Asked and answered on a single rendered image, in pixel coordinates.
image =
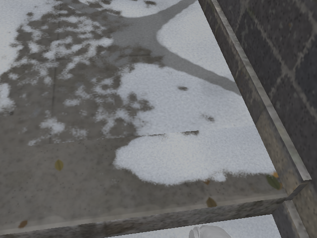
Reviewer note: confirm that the robot right thigh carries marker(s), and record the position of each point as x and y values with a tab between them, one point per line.
208	231

